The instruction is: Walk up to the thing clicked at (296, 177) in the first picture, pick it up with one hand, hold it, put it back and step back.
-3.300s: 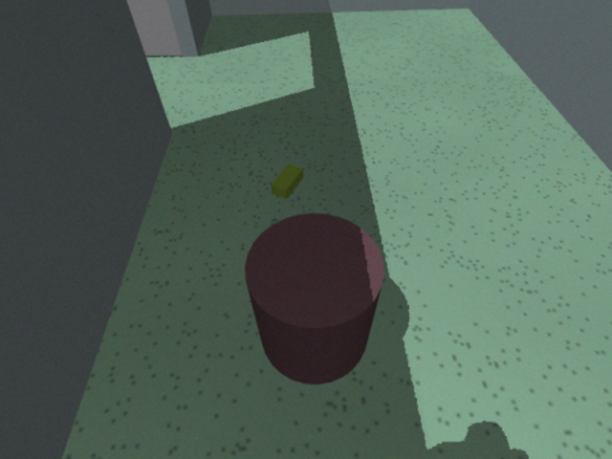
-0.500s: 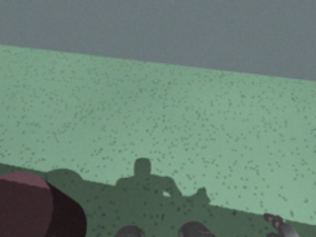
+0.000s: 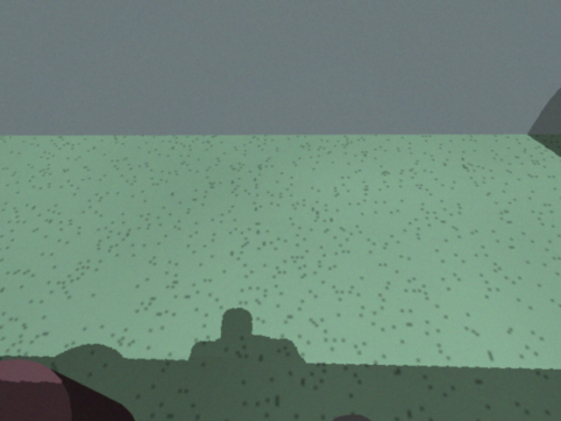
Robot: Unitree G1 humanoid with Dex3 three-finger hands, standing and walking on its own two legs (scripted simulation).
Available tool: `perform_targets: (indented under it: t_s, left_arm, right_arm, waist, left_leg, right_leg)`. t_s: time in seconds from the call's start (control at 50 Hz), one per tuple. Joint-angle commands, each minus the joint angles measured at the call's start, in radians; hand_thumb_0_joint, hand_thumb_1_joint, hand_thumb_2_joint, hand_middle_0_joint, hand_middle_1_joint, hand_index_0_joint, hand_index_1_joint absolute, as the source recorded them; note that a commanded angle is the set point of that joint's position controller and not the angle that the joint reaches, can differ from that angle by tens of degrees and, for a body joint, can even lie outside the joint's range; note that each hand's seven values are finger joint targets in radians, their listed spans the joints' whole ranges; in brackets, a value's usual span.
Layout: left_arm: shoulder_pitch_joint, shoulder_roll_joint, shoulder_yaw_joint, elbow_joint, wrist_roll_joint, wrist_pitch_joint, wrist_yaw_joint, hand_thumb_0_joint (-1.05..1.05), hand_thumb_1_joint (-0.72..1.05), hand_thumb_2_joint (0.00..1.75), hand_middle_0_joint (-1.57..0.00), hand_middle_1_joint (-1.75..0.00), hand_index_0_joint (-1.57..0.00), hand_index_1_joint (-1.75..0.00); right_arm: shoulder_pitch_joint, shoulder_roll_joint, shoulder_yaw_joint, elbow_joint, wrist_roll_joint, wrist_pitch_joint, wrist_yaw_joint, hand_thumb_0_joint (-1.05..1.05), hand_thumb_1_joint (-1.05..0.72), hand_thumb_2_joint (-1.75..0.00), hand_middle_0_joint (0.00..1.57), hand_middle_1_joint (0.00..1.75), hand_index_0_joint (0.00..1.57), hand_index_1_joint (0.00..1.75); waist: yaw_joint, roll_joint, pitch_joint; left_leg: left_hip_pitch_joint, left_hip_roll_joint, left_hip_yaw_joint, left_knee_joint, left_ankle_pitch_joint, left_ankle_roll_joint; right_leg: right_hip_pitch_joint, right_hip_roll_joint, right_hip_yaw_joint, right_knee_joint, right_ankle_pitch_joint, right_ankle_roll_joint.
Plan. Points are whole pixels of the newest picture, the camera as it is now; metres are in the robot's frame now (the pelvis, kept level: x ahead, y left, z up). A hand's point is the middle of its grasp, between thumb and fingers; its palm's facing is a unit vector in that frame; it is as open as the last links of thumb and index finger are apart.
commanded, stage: walk up
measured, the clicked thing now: out of the picture +0.10 +1.43 -0.72
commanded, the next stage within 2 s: stand in 0.70 s
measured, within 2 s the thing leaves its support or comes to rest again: neither
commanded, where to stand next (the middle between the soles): +0.09 +0.03 m, yaw +0 degrees
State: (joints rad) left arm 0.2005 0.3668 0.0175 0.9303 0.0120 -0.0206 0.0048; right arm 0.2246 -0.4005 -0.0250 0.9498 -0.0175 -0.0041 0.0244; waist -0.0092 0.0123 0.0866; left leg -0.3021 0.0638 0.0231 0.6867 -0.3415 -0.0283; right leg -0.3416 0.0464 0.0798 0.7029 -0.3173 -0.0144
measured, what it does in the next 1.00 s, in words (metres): stands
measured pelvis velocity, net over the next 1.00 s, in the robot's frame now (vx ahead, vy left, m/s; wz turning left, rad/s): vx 0.02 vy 0.02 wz -0.02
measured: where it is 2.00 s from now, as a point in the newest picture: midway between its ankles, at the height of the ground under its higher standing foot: outside the picture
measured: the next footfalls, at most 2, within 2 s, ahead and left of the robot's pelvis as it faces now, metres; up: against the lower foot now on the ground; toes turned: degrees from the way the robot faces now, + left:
none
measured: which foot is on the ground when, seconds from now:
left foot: down 0.00-1.00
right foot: down 0.00-1.00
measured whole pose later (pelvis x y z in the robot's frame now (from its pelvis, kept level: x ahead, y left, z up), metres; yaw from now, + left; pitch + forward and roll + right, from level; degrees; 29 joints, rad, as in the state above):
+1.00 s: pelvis +0.02 +0.02 +0.03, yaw -1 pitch -2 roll +0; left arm 0.07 0.35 0.01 1.14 0.01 -0.01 0.00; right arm 0.08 -0.35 -0.02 1.14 -0.01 0.00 0.02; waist -0.02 0.00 0.06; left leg -0.11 0.04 0.06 0.33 -0.19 -0.02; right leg -0.15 0.01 0.12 0.33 -0.16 0.03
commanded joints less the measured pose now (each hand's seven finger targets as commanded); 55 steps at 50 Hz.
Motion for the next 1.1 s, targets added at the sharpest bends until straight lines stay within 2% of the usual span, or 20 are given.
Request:
perform_targets:
  t_s: [0.0, 0.04, 0.06, 0.12, 0.22, 0.36, 0.54, 0.6, 0.66, 0.68, 0.74, 0.82, 0.92, 0.98, 1.04, 1.08]
  left_arm:
    - [-0.038, 0.245, 0.061, -0.022, -0.004, -0.037, 0.006, 0.0, 0.9, 0.9, -0.2, -0.3, -0.2, -0.3]
    - [-0.068, 0.246, 0.057, -0.008, -0.009, -0.037, 0.007, 0.0, 0.9, 0.9, -0.2, -0.3, -0.2, -0.3]
    - [-0.087, 0.236, 0.052, -0.001, -0.009, -0.036, 0.006, 0.0, 0.9, 0.9, -0.2, -0.3, -0.2, -0.3]
    - [-0.099, 0.212, 0.043, 0.031, -0.011, -0.035, 0.006, 0.0, 0.9, 0.9, -0.2, -0.3, -0.2, -0.3]
    - [-0.119, 0.2, 0.035, 0.07, -0.019, -0.03, 0.007, 0.0, 0.9, 0.9, -0.2, -0.3, -0.2, -0.3]
    - [-0.164, 0.193, 0.026, 0.114, -0.015, -0.022, 0.009, 0.0, 0.9, 0.9, -0.2, -0.3, -0.2, -0.3]
    - [-0.164, 0.191, 0.024, 0.144, -0.01, -0.021, 0.009, 0.0, 0.9, 0.9, -0.2, -0.3, -0.2, -0.3]
    - [-0.178, 0.191, 0.025, 0.141, -0.009, -0.022, 0.01, 0.0, 0.9, 0.9, -0.2, -0.3, -0.2, -0.3]
    - [-0.17, 0.187, 0.024, 0.142, -0.009, -0.019, 0.011, 0.0, 0.9, 0.9, -0.2, -0.3, -0.2, -0.3]
    - [-0.173, 0.187, 0.022, 0.152, -0.004, -0.021, 0.009, 0.0, 0.9, 0.9, -0.2, -0.3, -0.2, -0.3]
    - [-0.155, 0.187, 0.025, 0.16, -0.007, -0.02, 0.009, 0.0, 0.9, 0.9, -0.2, -0.3, -0.2, -0.3]
    - [-0.152, 0.183, 0.026, 0.162, -0.007, -0.018, 0.008, 0.0, 0.9, 0.9, -0.2, -0.3, -0.2, -0.3]
    - [-0.163, 0.189, 0.028, 0.165, -0.003, -0.013, 0.007, 0.0, 0.9, 0.9, -0.2, -0.3, -0.2, -0.3]
    - [-0.146, 0.178, 0.025, 0.163, -0.005, -0.016, 0.005, 0.0, 0.9, 0.9, -0.2, -0.3, -0.2, -0.3]
    - [-0.16, 0.192, 0.027, 0.161, -0.003, -0.015, 0.006, 0.0, 0.9, 0.9, -0.2, -0.3, -0.2, -0.3]
    - [-0.152, 0.189, 0.026, 0.158, -0.005, -0.016, 0.006, 0.0, 0.9, 0.9, -0.2, -0.3, -0.2, -0.3]
  right_arm:
    - [-0.085, -0.205, -0.037, -0.049, 0.006, -0.031, -0.014, 0.0, -0.9, -0.9, 0.2, 0.3, 0.2, 0.3]
    - [-0.067, -0.192, -0.032, -0.019, 0.007, -0.032, -0.014, 0.0, -0.9, -0.9, 0.2, 0.3, 0.2, 0.3]
    - [-0.062, -0.192, -0.032, -0.007, 0.007, -0.034, -0.014, 0.0, -0.9, -0.9, 0.2, 0.3, 0.2, 0.3]
    - [-0.082, -0.194, -0.028, 0.015, 0.013, -0.039, -0.016, 0.0, -0.9, -0.9, 0.2, 0.3, 0.2, 0.3]
    - [-0.108, -0.194, -0.025, 0.049, 0.016, -0.042, -0.023, 0.0, -0.9, -0.9, 0.2, 0.3, 0.2, 0.3]
    - [-0.161, -0.181, -0.031, 0.087, 0.014, -0.029, -0.021, 0.0, -0.9, -0.9, 0.2, 0.3, 0.2, 0.3]
    - [-0.202, -0.179, -0.04, 0.103, 0.015, -0.026, -0.018, 0.0, -0.9, -0.9, 0.2, 0.3, 0.2, 0.3]
    - [-0.199, -0.174, -0.041, 0.108, 0.015, -0.023, -0.018, 0.0, -0.9, -0.9, 0.2, 0.3, 0.2, 0.3]
    - [-0.208, -0.175, -0.044, 0.107, 0.014, -0.021, -0.018, 0.0, -0.9, -0.9, 0.2, 0.3, 0.2, 0.3]
    - [-0.212, -0.165, -0.035, 0.112, 0.009, -0.022, -0.021, 0.0, -0.9, -0.9, 0.2, 0.3, 0.2, 0.3]
    - [-0.21, -0.17, -0.037, 0.115, 0.01, -0.023, -0.025, 0.0, -0.9, -0.9, 0.2, 0.3, 0.2, 0.3]
    - [-0.203, -0.171, -0.034, 0.124, 0.01, -0.026, -0.025, 0.0, -0.9, -0.9, 0.2, 0.3, 0.2, 0.3]
    - [-0.2, -0.161, -0.032, 0.125, 0.006, -0.023, -0.025, 0.0, -0.9, -0.9, 0.2, 0.3, 0.2, 0.3]
    - [-0.195, -0.168, -0.034, 0.127, 0.007, -0.027, -0.025, 0.0, -0.9, -0.9, 0.2, 0.3, 0.2, 0.3]
    - [-0.181, -0.159, -0.031, 0.127, 0.007, -0.028, -0.026, 0.0, -0.9, -0.9, 0.2, 0.3, 0.2, 0.3]
    - [-0.184, -0.163, -0.033, 0.125, 0.006, -0.027, -0.025, 0.0, -0.9, -0.9, 0.2, 0.3, 0.2, 0.3]
  waist:
    - [0.016, 0.008, -0.028]
    - [0.002, 0.0, -0.034]
    - [-0.005, -0.007, -0.045]
    - [0.005, -0.023, -0.09]
    - [0.006, -0.009, -0.14]
    - [-0.004, -0.018, -0.109]
    - [-0.003, -0.022, -0.139]
    - [-0.012, -0.024, -0.14]
    - [-0.008, -0.016, -0.134]
    - [-0.007, -0.014, -0.134]
    - [-0.005, -0.021, -0.158]
    - [-0.003, -0.002, -0.158]
    - [-0.004, -0.004, -0.111]
    - [0.004, 0.005, -0.133]
    - [-0.006, -0.015, -0.118]
    - [-0.005, -0.004, -0.139]
  left_leg:
    - [-0.072, 0.042, -0.094, -0.199, -0.136, 0.077]
    - [0.011, 0.033, -0.076, -0.194, -0.079, 0.072]
    - [0.04, 0.04, -0.081, -0.214, -0.058, 0.077]
    - [0.065, 0.07, -0.09, -0.251, 0.031, 0.087]
    - [0.13, 0.083, -0.062, -0.278, 0.179, 0.082]
    - [0.167, 0.088, -0.048, -0.33, 0.118, 0.073]
    - [0.245, 0.087, -0.013, -0.348, 0.174, 0.066]
    - [0.25, 0.082, -0.008, -0.352, 0.174, 0.061]
    - [0.265, 0.084, -0.006, -0.361, 0.169, 0.063]
    - [0.228, 0.092, -0.051, -0.382, 0.234, 0.06]
    - [0.269, 0.087, -0.038, -0.376, 0.281, 0.057]
    - [0.265, 0.086, -0.043, -0.389, 0.282, 0.051]
    - [0.212, 0.084, -0.062, -0.429, 0.154, 0.049]
    - [0.236, 0.086, -0.06, -0.418, 0.217, 0.052]
    - [0.227, 0.08, -0.062, -0.423, 0.19, 0.047]
    - [0.252, 0.087, -0.066, -0.413, 0.239, 0.05]
  right_leg:
    - [0.052, -0.108, 0.207, -0.237, -0.088, -0.077]
    - [0.003, -0.133, 0.231, -0.271, -0.075, -0.082]
    - [-0.003, -0.123, 0.207, -0.268, -0.031, -0.073]
    - [0.078, -0.096, 0.146, -0.244, 0.13, -0.052]
    - [0.14, -0.107, 0.123, -0.229, 0.309, -0.035]
    - [0.116, -0.112, 0.136, -0.296, 0.261, -0.027]
    - [0.145, -0.12, 0.123, -0.33, 0.355, -0.016]
    - [0.145, -0.128, 0.131, -0.344, 0.354, -0.017]
    - [0.13, -0.122, 0.126, -0.346, 0.346, -0.015]
    - [0.174, -0.133, 0.109, -0.356, 0.398, -0.001]
    - [0.183, -0.138, 0.105, -0.366, 0.436, 0.001]
    - [0.204, -0.141, 0.091, -0.379, 0.416, 0.006]
    - [0.193, -0.137, 0.09, -0.403, 0.295, 0.003]
    - [0.203, -0.146, 0.089, -0.404, 0.341, 0.003]
    - [0.189, -0.146, 0.086, -0.412, 0.313, 0.004]
    - [0.192, -0.149, 0.079, -0.402, 0.335, 0.002]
